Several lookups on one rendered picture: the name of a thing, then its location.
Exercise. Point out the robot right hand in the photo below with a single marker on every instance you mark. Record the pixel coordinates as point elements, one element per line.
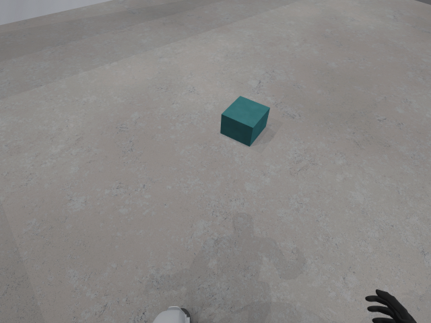
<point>394,309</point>

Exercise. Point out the left robot shin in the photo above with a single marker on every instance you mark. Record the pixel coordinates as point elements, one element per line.
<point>175,308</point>

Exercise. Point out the carton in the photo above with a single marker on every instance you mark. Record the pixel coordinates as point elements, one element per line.
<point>244,120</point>

